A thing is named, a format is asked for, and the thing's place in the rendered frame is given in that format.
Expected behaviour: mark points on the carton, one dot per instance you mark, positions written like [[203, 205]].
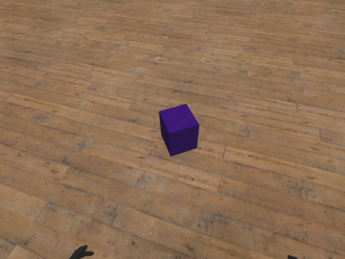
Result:
[[179, 129]]

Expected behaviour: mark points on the left robot hand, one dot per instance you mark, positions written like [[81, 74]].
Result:
[[81, 252]]

